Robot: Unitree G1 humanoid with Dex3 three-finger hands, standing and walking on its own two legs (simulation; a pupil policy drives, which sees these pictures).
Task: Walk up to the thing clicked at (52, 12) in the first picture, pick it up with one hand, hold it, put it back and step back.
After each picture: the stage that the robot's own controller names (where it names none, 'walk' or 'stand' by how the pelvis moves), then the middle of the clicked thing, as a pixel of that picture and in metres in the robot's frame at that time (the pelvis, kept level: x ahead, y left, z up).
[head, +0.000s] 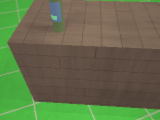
stand; (56, 11) +0.86 +0.16 +0.04
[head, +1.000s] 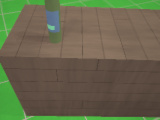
walk; (53, 20) +0.75 +0.15 +0.05
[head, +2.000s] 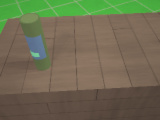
stand; (37, 45) +0.53 +0.21 +0.06
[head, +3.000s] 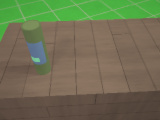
stand; (38, 50) +0.53 +0.21 +0.04
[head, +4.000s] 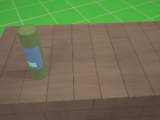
stand; (35, 55) +0.51 +0.21 +0.04
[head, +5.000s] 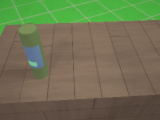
stand; (35, 54) +0.51 +0.21 +0.04
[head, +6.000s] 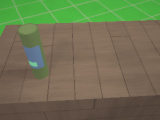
stand; (35, 54) +0.51 +0.21 +0.04
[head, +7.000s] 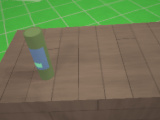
rise first; (40, 56) +0.51 +0.23 +0.04
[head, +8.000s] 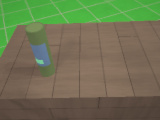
go down; (42, 52) +0.52 +0.22 +0.05
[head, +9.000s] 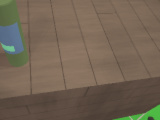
go down; (11, 35) +0.49 +0.20 +0.09
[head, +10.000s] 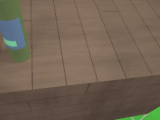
approach; (13, 30) +0.51 +0.20 +0.10
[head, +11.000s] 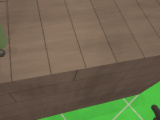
close in; out of the picture +0.52 +0.23 +0.13
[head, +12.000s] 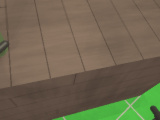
lift; out of the picture +0.50 +0.23 +0.13
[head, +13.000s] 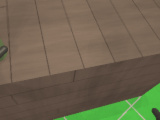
lift; out of the picture +0.49 +0.24 +0.13
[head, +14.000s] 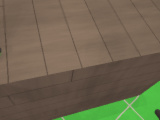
lift; out of the picture +0.48 +0.25 +0.14
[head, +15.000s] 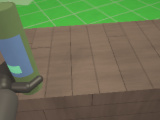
lift; (18, 54) +0.34 +0.18 +0.22
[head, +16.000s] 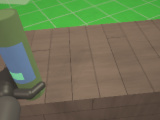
hold; (20, 60) +0.33 +0.18 +0.21
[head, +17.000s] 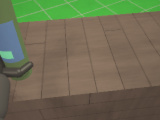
crouch; (9, 40) +0.40 +0.21 +0.21
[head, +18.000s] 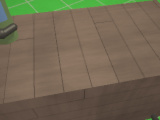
lower; out of the picture +0.51 +0.21 +0.26
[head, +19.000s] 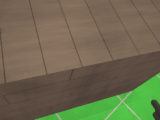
lower; out of the picture +0.54 +0.25 +0.13
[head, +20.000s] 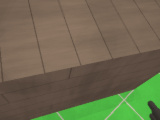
lower; out of the picture +0.53 +0.25 +0.14
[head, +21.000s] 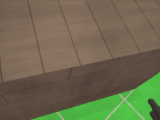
lower; out of the picture +0.53 +0.25 +0.14
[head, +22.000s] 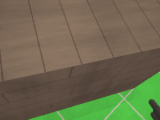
lower; out of the picture +0.54 +0.26 +0.14
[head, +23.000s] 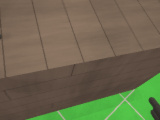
open; out of the picture +0.53 +0.24 +0.15
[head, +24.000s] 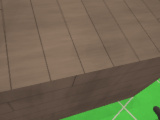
sink last; out of the picture +0.51 +0.24 +0.12
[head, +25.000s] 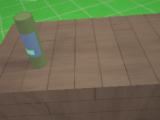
stand; (32, 43) +0.55 +0.25 +0.10
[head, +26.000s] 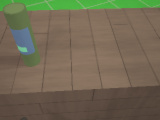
stand; (24, 38) +0.52 +0.24 +0.09
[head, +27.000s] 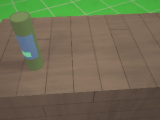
stand; (29, 44) +0.53 +0.23 +0.07
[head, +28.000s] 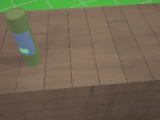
walk; (26, 40) +0.54 +0.24 +0.05
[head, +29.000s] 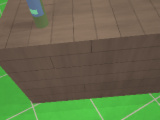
walk; (35, 3) +0.77 +0.24 +0.07
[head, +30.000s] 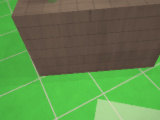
walk; out of the picture +1.10 +0.26 +0.05
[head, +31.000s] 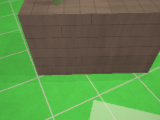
stand; out of the picture +1.17 +0.20 +0.04
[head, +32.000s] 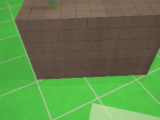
stand; out of the picture +1.16 +0.22 +0.04
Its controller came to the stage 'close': yes
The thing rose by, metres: 0.21
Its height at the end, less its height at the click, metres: +0.00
